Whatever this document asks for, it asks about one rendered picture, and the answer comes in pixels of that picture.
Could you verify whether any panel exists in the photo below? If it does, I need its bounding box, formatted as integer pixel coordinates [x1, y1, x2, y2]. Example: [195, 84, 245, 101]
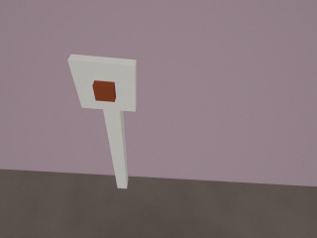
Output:
[67, 54, 137, 189]

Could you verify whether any button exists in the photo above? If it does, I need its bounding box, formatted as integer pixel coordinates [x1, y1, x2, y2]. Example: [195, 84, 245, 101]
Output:
[92, 80, 116, 102]

